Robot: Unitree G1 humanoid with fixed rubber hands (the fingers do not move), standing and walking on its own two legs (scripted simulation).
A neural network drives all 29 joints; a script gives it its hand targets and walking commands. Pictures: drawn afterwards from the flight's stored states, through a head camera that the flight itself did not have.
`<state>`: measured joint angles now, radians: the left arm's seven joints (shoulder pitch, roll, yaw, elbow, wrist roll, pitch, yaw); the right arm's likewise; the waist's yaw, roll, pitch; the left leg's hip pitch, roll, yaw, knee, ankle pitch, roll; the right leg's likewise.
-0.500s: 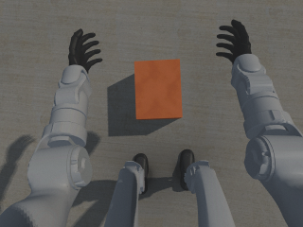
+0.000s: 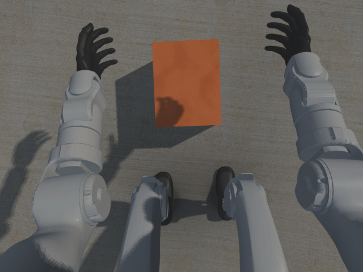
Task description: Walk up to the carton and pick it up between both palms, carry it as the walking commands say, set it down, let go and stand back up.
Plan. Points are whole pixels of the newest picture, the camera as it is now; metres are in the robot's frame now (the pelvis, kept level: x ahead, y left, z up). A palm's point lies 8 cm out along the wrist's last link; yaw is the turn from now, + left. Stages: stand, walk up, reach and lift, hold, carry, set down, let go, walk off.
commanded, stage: reach and lift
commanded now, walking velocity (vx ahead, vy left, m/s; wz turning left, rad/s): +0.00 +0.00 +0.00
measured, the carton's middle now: (187, 88) +0.52 +0.02 -0.49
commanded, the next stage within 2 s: none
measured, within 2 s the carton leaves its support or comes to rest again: neither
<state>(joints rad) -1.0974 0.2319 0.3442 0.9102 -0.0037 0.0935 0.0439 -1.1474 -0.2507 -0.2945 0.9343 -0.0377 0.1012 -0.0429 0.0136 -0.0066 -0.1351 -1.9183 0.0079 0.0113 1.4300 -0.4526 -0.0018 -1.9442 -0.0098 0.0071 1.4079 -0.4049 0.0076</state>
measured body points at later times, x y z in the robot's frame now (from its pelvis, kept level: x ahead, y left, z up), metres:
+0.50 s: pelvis -0.03 +0.00 -0.13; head +0.33 +0.01 +0.14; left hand +0.51 +0.20 -0.30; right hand +0.52 -0.18 -0.30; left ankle +0.06 +0.12 -0.54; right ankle +0.08 -0.12 -0.54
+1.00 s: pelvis -0.04 +0.00 -0.20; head +0.35 +0.01 +0.02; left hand +0.49 +0.20 -0.42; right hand +0.50 -0.17 -0.42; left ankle +0.06 +0.12 -0.54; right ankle +0.08 -0.12 -0.54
